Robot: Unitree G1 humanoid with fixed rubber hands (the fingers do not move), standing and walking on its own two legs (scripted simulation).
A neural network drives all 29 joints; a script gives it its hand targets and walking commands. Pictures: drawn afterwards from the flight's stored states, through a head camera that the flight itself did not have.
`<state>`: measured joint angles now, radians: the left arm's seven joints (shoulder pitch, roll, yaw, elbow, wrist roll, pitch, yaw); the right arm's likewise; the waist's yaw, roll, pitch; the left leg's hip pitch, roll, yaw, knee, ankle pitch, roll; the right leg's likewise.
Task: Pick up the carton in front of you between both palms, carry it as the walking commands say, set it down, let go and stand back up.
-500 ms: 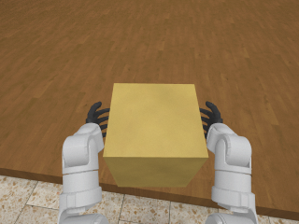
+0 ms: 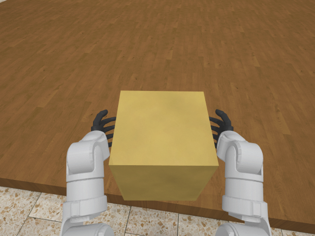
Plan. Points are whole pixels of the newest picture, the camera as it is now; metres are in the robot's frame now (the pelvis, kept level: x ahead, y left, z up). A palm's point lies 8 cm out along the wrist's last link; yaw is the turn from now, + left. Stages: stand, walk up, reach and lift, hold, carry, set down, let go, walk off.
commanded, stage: carry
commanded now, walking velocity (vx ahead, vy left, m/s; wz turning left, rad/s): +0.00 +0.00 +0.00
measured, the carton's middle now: (161, 149) +0.34 +0.00 +0.05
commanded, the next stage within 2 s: none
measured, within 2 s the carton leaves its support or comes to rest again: neither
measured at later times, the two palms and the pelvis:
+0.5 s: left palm (97, 143) +0.31 +0.15 +0.11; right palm (224, 142) +0.31 -0.15 +0.12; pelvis -0.01 +0.00 +0.00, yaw +0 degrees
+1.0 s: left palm (95, 144) +0.30 +0.16 +0.11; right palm (223, 144) +0.30 -0.14 +0.12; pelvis -0.02 +0.01 +0.00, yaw +0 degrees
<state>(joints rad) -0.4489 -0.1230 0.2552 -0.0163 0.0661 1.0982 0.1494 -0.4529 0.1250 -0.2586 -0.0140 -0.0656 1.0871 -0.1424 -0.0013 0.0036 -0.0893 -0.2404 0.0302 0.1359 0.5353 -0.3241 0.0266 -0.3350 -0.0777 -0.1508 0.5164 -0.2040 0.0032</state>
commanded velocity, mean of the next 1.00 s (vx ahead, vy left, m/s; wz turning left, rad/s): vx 0.00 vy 0.00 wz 0.00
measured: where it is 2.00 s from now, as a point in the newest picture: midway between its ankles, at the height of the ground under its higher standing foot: outside the picture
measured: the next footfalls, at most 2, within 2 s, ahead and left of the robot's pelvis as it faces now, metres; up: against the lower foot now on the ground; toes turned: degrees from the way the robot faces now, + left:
none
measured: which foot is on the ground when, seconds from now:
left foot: down 0.00-1.00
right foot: down 0.00-1.00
